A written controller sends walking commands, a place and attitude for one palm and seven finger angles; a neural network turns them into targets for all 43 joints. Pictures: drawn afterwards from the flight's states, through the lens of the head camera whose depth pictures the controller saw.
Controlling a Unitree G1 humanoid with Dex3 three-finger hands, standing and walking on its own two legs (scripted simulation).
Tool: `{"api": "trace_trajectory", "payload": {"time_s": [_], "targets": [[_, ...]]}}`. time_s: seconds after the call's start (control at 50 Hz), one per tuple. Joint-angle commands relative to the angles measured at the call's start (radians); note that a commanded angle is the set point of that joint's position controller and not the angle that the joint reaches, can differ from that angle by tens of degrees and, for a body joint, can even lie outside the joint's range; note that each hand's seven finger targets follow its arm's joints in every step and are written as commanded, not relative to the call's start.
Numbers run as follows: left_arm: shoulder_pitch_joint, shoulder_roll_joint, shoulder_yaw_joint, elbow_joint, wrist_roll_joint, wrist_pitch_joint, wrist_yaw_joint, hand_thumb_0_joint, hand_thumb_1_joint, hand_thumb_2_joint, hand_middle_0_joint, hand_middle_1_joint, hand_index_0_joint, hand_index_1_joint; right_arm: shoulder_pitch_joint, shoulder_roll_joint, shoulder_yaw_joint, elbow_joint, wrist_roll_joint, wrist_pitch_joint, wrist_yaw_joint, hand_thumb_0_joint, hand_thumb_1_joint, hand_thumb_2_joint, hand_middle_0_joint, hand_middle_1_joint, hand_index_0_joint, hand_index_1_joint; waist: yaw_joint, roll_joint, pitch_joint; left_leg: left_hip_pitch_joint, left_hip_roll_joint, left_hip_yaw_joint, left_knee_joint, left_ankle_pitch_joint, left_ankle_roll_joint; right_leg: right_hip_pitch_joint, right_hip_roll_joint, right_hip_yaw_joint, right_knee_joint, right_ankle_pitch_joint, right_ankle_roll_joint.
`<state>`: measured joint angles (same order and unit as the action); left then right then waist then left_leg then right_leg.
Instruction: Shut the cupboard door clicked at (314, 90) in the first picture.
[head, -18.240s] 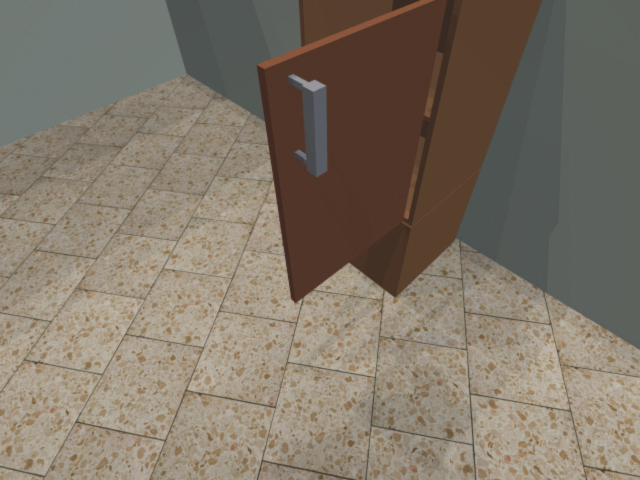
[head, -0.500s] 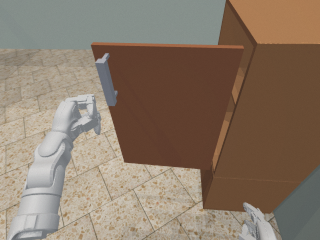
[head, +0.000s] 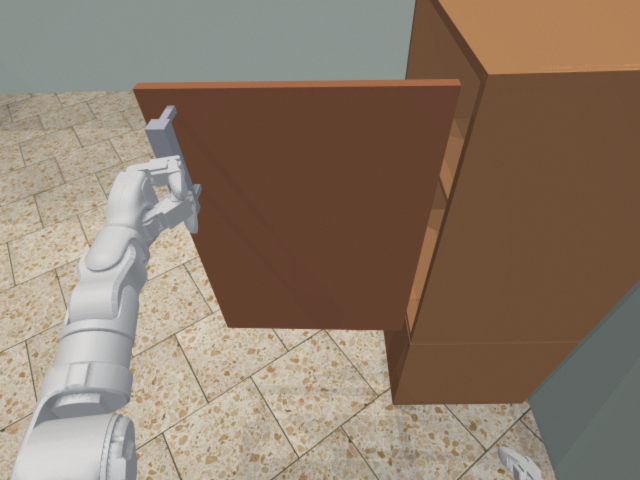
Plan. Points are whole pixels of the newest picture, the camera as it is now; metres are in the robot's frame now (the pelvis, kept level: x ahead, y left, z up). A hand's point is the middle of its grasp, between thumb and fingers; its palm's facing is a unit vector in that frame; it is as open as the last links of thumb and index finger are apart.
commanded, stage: bring the fist close to the handle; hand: left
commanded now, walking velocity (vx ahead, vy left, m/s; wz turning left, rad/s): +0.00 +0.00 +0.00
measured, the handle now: (180, 163) +0.49 +0.21 +0.16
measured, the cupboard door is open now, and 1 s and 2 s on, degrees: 88 80 68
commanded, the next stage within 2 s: push the door shut along its arc in 0.22 s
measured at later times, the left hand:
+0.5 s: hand (184, 204) +0.40 +0.17 +0.17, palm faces -0.02 -1.00 -0.03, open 3.1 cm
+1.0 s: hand (203, 170) +0.47 +0.17 +0.17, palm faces -0.14 -0.99 -0.03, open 3.1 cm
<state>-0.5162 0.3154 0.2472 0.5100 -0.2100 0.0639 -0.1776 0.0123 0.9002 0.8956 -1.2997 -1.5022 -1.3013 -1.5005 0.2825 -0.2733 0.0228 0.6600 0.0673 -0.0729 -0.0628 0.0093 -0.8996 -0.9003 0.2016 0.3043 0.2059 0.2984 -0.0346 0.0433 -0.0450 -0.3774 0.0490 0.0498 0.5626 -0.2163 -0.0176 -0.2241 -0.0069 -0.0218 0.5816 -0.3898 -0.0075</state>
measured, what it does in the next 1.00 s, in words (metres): stands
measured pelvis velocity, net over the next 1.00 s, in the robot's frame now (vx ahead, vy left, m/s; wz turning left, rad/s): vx -0.01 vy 0.01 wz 0.01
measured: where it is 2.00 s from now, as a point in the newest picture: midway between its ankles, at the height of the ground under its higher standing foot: outside the picture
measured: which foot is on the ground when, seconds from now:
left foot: down 0.00-1.00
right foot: down 0.00-1.00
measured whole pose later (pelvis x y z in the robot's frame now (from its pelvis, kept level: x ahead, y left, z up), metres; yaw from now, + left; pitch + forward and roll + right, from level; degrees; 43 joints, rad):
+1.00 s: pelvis -0.01 +0.01 -0.01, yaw +0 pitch +7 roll -1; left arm -0.94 0.47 0.26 1.09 -0.18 -0.14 -0.34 0.01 0.90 0.90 -1.32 -1.50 -1.30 -1.50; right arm 0.39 -0.31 0.00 0.73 0.05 -0.08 -0.07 0.01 -0.90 -0.90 0.20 0.30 0.21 0.30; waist -0.13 0.04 -0.05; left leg -0.56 0.06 0.03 0.67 -0.24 -0.01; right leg -0.39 0.00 -0.03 0.66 -0.40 0.00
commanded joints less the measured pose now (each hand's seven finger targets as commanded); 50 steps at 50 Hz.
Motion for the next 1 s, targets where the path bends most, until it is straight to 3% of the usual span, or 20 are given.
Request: {"api": "trace_trajectory", "payload": {"time_s": [0.0, 0.08, 0.12, 0.16, 0.22, 0.24, 0.32, 0.34, 0.42, 0.52, 0.54, 0.56, 0.58, 0.72, 0.74, 0.82, 0.84, 0.86, 0.9, 0.98], "targets": [[-0.403, 0.273, 0.105, -0.241, -0.012, -0.073, -0.003, 0.000, 0.900, 0.900, -1.300, -1.500, -1.300, -1.500, -0.085, -0.127, -0.049, -0.155, 0.003, -0.041, -0.008, 0.000, -0.900, -0.900, 0.200, 0.300, 0.200, 0.300, 0.030, -0.055, -0.276, 0.263, -0.054, -0.023, -0.012, 0.219, 0.059, -0.055, 0.023, 0.006, -0.086, 0.481, 0.011], [-0.401, 0.223, 0.059, -0.306, -0.022, -0.082, -0.019, 0.000, 0.900, 0.900, -1.300, -1.500, -1.300, -1.500, -0.089, -0.121, -0.054, -0.161, 0.007, -0.044, -0.008, 0.000, -0.900, -0.900, 0.200, 0.300, 0.200, 0.300, 0.018, -0.010, -0.306, 0.313, -0.052, -0.024, -0.001, 0.254, 0.058, -0.062, 0.029, 0.000, -0.085, 0.507, 0.008], [-0.386, 0.207, 0.049, -0.292, -0.028, -0.075, -0.027, 0.000, 0.900, 0.900, -1.300, -1.500, -1.300, -1.500, -0.087, -0.121, -0.054, -0.157, 0.007, -0.046, -0.010, 0.000, -0.900, -0.900, 0.200, 0.300, 0.200, 0.300, 0.017, -0.020, -0.283, 0.312, -0.052, -0.029, -0.002, 0.248, 0.057, -0.076, 0.034, -0.005, -0.088, 0.493, 0.006], [-0.357, 0.235, 0.079, -0.259, -0.033, -0.060, -0.027, 0.000, 0.900, 0.900, -1.300, -1.500, -1.300, -1.500, -0.088, -0.128, -0.056, -0.153, 0.010, -0.042, -0.014, 0.000, -0.900, -0.900, 0.200, 0.300, 0.200, 0.300, 0.017, -0.063, -0.262, 0.285, -0.052, -0.026, -0.003, 0.227, 0.061, -0.077, 0.030, -0.002, -0.093, 0.489, 0.013], [-0.405, 0.184, 0.022, -0.269, -0.027, -0.045, -0.027, 0.000, 0.900, 0.900, -1.300, -1.500, -1.300, -1.500, -0.097, -0.120, -0.050, -0.154, 0.014, -0.039, -0.016, 0.000, -0.900, -0.900, 0.200, 0.300, 0.200, 0.300, 0.004, -0.012, -0.240, 0.299, -0.053, -0.030, -0.007, 0.198, 0.057, -0.115, 0.033, -0.004, -0.100, 0.428, 0.007], [-0.399, 0.218, 0.046, -0.260, -0.026, -0.044, -0.018, 0.000, 0.900, 0.900, -1.300, -1.500, -1.300, -1.500, -0.090, -0.127, -0.050, -0.149, 0.009, -0.037, -0.016, 0.000, -0.900, -0.900, 0.200, 0.300, 0.200, 0.300, 0.006, -0.050, -0.242, 0.288, -0.053, -0.032, -0.003, 0.188, 0.060, -0.104, 0.031, -0.002, -0.105, 0.418, 0.009], [-0.449, 0.195, 0.023, -0.270, -0.022, -0.052, -0.009, 0.000, 0.900, 0.900, -1.300, -1.500, -1.300, -1.500, -0.102, -0.121, -0.045, -0.156, 0.009, -0.036, -0.018, 0.000, -0.900, -0.900, 0.200, 0.300, 0.200, 0.300, 0.001, -0.015, -0.257, 0.310, -0.052, -0.043, -0.010, 0.180, 0.054, -0.119, 0.033, -0.007, -0.102, 0.385, 0.001], [-0.464, 0.219, 0.029, -0.251, -0.019, -0.058, -0.008, 0.000, 0.900, 0.900, -1.300, -1.500, -1.300, -1.500, -0.094, -0.129, -0.044, -0.147, 0.006, -0.033, -0.020, 0.000, -0.900, -0.900, 0.200, 0.300, 0.200, 0.300, -0.009, -0.054, -0.247, 0.301, -0.050, -0.042, -0.005, 0.172, 0.059, -0.117, 0.032, -0.002, -0.109, 0.381, 0.006], [-0.610, 0.205, -0.006, -0.150, -0.010, -0.081, -0.025, 0.000, 0.900, 0.900, -1.300, -1.500, -1.300, -1.500, -0.086, -0.127, -0.039, -0.129, 0.008, -0.030, -0.025, 0.000, -0.900, -0.900, 0.200, 0.300, 0.200, 0.300, -0.036, -0.025, -0.220, 0.292, -0.051, -0.053, -0.007, 0.120, 0.054, -0.173, 0.032, -0.004, -0.109, 0.312, 0.002], [-0.686, 0.257, 0.025, 0.035, -0.006, -0.119, -0.045, 0.000, 0.900, 0.900, -1.300, -1.500, -1.300, -1.500, -0.050, -0.139, -0.039, -0.110, 0.000, -0.032, -0.023, 0.000, -0.900, -0.900, 0.200, 0.300, 0.200, 0.300, -0.039, -0.042, -0.238, 0.256, -0.050, -0.059, 0.003, 0.097, 0.053, -0.186, 0.028, 0.001, -0.098, 0.284, 0.000], [-0.685, 0.296, 0.050, 0.068, -0.002, -0.132, -0.050, 0.000, 0.900, 0.900, -1.300, -1.500, -1.300, -1.500, -0.035, -0.147, -0.042, -0.102, -0.004, -0.029, -0.023, 0.000, -0.900, -0.900, 0.200, 0.300, 0.200, 0.300, -0.037, -0.058, -0.252, 0.246, -0.051, -0.055, 0.012, 0.104, 0.056, -0.173, 0.027, 0.006, -0.097, 0.294, 0.001], [-0.693, 0.285, 0.042, 0.088, -0.002, -0.142, -0.060, 0.000, 0.900, 0.900, -1.300, -1.500, -1.300, -1.500, -0.034, -0.145, -0.042, -0.109, -0.003, -0.031, -0.020, 0.000, -0.900, -0.900, 0.200, 0.300, 0.200, 0.300, -0.034, -0.040, -0.264, 0.239, -0.051, -0.055, 0.012, 0.110, 0.055, -0.173, 0.024, 0.005, -0.087, 0.307, 0.001], [-0.718, 0.302, 0.049, 0.128, 0.002, -0.153, -0.069, 0.000, 0.900, 0.900, -1.300, -1.500, -1.300, -1.500, -0.021, -0.148, -0.044, -0.101, -0.003, -0.031, -0.019, 0.000, -0.900, -0.900, 0.200, 0.300, 0.200, 0.300, -0.042, -0.039, -0.264, 0.236, -0.049, -0.055, 0.017, 0.109, 0.054, -0.183, 0.024, 0.005, -0.083, 0.307, 0.001], [-0.874, 0.261, -0.005, 0.224, -0.003, -0.228, -0.123, 0.000, 0.900, 0.900, -1.300, -1.500, -1.300, -1.500, 0.045, -0.164, -0.062, -0.074, -0.005, -0.050, -0.013, 0.000, -0.900, -0.900, 0.200, 0.300, 0.200, 0.300, -0.082, -0.014, -0.295, 0.248, -0.045, -0.064, 0.046, 0.101, 0.055, -0.260, 0.034, 0.002, -0.063, 0.289, 0.002], [-0.857, 0.298, 0.023, 0.250, -0.003, -0.236, -0.127, 0.000, 0.900, 0.900, -1.300, -1.500, -1.300, -1.500, 0.066, -0.173, -0.067, -0.065, -0.009, -0.049, -0.014, 0.000, -0.900, -0.900, 0.200, 0.300, 0.200, 0.300, -0.079, -0.079, -0.315, 0.235, -0.044, -0.067, 0.050, 0.107, 0.059, -0.235, 0.035, -0.001, -0.062, 0.295, 0.003], [-0.906, 0.313, 0.029, 0.300, 0.002, -0.251, -0.154, 0.000, 0.900, 0.900, -1.300, -1.500, -1.300, -1.500, 0.089, -0.177, -0.070, -0.048, -0.011, -0.053, -0.013, 0.000, -0.900, -0.900, 0.200, 0.300, 0.200, 0.300, -0.087, -0.023, -0.317, 0.228, -0.046, -0.063, 0.062, 0.127, 0.058, -0.261, 0.036, 0.003, -0.049, 0.328, 0.003], [-0.901, 0.341, 0.048, 0.324, 0.000, -0.255, -0.156, 0.000, 0.900, 0.900, -1.300, -1.500, -1.300, -1.500, 0.104, -0.183, -0.072, -0.042, -0.013, -0.051, -0.015, 0.000, -0.900, -0.900, 0.200, 0.300, 0.200, 0.300, -0.091, -0.060, -0.323, 0.213, -0.045, -0.062, 0.069, 0.124, 0.063, -0.249, 0.036, 0.004, -0.051, 0.326, 0.006], [-0.922, 0.360, 0.056, 0.330, 0.006, -0.261, -0.159, 0.000, 0.900, 0.900, -1.300, -1.500, -1.300, -1.500, 0.106, -0.185, -0.073, -0.038, -0.012, -0.051, -0.015, 0.000, -0.900, -0.900, 0.200, 0.300, 0.200, 0.300, -0.094, -0.044, -0.318, 0.204, -0.043, -0.064, 0.065, 0.114, 0.061, -0.261, 0.036, 0.006, -0.050, 0.318, 0.007], [-0.947, 0.349, 0.040, 0.346, 0.013, -0.267, -0.170, 0.000, 0.900, 0.900, -1.300, -1.500, -1.300, -1.500, 0.119, -0.185, -0.075, -0.032, -0.013, -0.054, -0.013, 0.000, -0.900, -0.900, 0.200, 0.300, 0.200, 0.300, -0.101, 0.001, -0.323, 0.219, -0.041, -0.066, 0.072, 0.119, 0.057, -0.291, 0.039, 0.004, -0.045, 0.311, 0.004], [-1.020, 0.349, 0.023, 0.409, 0.020, -0.271, -0.179, 0.000, 0.900, 0.900, -1.300, -1.500, -1.300, -1.500, 0.149, -0.195, -0.078, -0.011, -0.017, -0.056, -0.014, 0.000, -0.900, -0.900, 0.200, 0.300, 0.200, 0.300, -0.132, 0.011, -0.310, 0.205, -0.036, -0.075, 0.082, 0.083, 0.056, -0.350, 0.042, 0.000, -0.043, 0.253, 0.005]]}}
